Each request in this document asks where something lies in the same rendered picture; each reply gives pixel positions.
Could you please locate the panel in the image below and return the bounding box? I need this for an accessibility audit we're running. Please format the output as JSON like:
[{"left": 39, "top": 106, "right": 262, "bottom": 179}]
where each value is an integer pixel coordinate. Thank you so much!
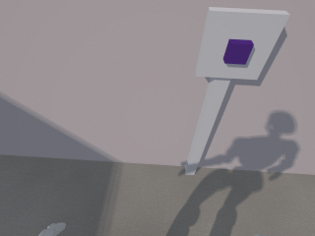
[{"left": 185, "top": 7, "right": 290, "bottom": 175}]

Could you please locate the button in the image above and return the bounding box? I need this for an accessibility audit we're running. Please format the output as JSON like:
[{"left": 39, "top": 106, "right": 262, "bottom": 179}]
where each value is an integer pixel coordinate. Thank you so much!
[{"left": 223, "top": 39, "right": 254, "bottom": 65}]

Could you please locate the left robot hand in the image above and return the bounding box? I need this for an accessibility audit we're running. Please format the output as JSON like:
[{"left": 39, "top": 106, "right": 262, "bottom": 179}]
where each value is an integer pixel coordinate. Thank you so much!
[{"left": 38, "top": 222, "right": 66, "bottom": 236}]

